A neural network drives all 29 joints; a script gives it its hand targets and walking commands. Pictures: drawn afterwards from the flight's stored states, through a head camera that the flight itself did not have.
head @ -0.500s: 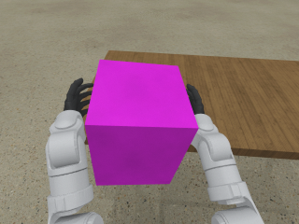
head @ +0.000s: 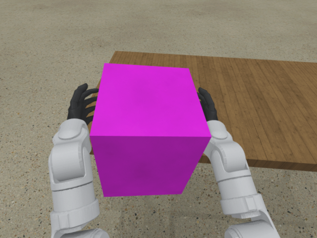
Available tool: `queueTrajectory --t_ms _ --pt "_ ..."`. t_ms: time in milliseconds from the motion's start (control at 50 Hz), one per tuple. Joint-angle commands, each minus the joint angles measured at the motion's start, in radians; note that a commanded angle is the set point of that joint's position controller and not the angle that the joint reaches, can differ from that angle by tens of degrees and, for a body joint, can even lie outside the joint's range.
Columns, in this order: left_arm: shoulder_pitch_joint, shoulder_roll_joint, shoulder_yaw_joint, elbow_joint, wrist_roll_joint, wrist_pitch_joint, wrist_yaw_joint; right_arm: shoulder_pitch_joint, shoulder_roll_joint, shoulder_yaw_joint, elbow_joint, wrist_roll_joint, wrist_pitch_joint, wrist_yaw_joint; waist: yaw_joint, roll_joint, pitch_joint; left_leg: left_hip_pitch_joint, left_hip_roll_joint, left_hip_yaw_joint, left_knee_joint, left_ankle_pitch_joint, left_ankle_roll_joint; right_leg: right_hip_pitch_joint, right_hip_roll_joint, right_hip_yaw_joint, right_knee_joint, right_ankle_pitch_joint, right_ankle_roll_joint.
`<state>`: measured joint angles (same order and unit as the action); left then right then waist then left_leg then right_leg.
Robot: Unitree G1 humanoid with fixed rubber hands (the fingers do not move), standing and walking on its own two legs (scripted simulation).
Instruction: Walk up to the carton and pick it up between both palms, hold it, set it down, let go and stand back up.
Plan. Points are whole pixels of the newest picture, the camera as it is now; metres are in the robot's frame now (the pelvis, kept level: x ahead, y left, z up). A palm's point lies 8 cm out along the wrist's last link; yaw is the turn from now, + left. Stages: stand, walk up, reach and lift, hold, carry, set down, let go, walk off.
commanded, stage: hold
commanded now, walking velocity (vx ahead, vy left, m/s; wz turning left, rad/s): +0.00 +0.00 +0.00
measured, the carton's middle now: (145, 133) +0.36 +0.00 +0.12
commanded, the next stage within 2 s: none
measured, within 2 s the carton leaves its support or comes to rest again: neither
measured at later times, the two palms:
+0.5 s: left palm (77, 120) +0.34 +0.14 +0.19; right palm (210, 122) +0.34 -0.15 +0.16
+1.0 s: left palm (77, 119) +0.34 +0.14 +0.19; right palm (209, 120) +0.35 -0.15 +0.16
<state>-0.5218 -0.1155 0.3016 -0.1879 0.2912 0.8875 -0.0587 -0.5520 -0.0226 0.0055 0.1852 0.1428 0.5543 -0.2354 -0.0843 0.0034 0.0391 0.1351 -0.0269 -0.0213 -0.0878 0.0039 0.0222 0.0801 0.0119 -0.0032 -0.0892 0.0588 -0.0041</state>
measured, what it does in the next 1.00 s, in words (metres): stands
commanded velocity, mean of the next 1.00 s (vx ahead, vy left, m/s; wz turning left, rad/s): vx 0.00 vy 0.00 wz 0.00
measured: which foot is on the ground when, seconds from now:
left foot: down 0.00-1.00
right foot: down 0.00-1.00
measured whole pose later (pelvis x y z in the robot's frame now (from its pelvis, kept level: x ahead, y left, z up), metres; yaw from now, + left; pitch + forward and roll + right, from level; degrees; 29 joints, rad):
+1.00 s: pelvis -0.01 +0.00 +0.00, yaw +0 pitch -5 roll +0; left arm -0.55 -0.10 0.31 -0.17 0.31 0.92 -0.08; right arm -0.57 -0.02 0.00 0.20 0.15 0.56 -0.25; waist -0.08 0.00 0.07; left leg 0.18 -0.02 -0.01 -0.09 0.00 0.02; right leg 0.12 0.02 0.00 -0.09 0.06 0.00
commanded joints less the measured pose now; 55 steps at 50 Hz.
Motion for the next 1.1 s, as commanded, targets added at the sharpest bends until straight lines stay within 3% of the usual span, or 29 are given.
queueTrajectory --t_ms 0,160,300,480,560,720,920,1080 --pt "-0.448 -0.333 -0.448 -0.151 -0.185 0.009 -0.131 -0.581 0.398 0.359 -0.368 0.126 -0.059 0.059 -0.003 -0.001 -0.457 0.032 0.008 0.016 0.073 0.433 -0.047 0.349 -0.004 0.025 0.097 0.432 0.052" --pt "-0.406 -0.277 -0.390 -0.149 -0.145 0.064 -0.170 -0.509 0.326 0.284 -0.317 0.121 -0.025 0.036 -0.011 0.018 -0.295 -0.015 0.017 0.027 0.026 0.290 -0.045 0.340 -0.011 0.031 0.071 0.304 0.059" --pt "-0.481 -0.312 -0.433 -0.190 -0.169 0.033 -0.140 -0.625 0.328 0.302 -0.384 0.124 -0.055 0.063 -0.012 0.038 -0.406 0.054 0.025 0.022 0.042 0.333 -0.058 0.274 0.003 0.020 0.068 0.214 0.043" --pt "-0.480 -0.286 -0.333 -0.060 -0.112 0.014 -0.132 -0.580 0.295 0.223 -0.249 0.070 -0.061 0.083 0.006 0.001 -0.346 0.029 0.037 0.036 0.009 0.197 -0.034 0.216 0.005 0.018 0.038 0.071 0.041" --pt "-0.486 -0.292 -0.323 -0.054 -0.103 0.007 -0.136 -0.593 0.305 0.230 -0.238 0.073 -0.067 0.083 0.014 0.005 -0.351 0.022 0.031 0.036 0.005 0.223 -0.030 0.247 0.001 0.024 0.039 0.110 0.040" --pt "-0.522 -0.338 -0.410 -0.120 -0.158 -0.018 -0.113 -0.653 0.370 0.321 -0.327 0.113 -0.085 0.081 0.009 0.008 -0.486 0.046 0.015 0.022 0.038 0.346 -0.040 0.305 -0.002 0.030 0.082 0.274 0.042" --pt "-0.469 -0.288 -0.344 -0.048 -0.123 0.001 -0.156 -0.549 0.341 0.261 -0.235 0.091 -0.055 0.048 0.007 -0.002 -0.313 -0.048 0.019 0.031 -0.004 0.175 -0.025 0.314 -0.016 0.033 0.068 0.207 0.063" --pt "-0.514 -0.335 -0.421 -0.134 -0.171 -0.020 -0.133 -0.644 0.375 0.335 -0.350 0.123 -0.073 0.061 0.009 0.008 -0.451 0.004 0.020 0.018 0.024 0.291 -0.037 0.315 -0.004 0.029 0.087 0.261 0.049"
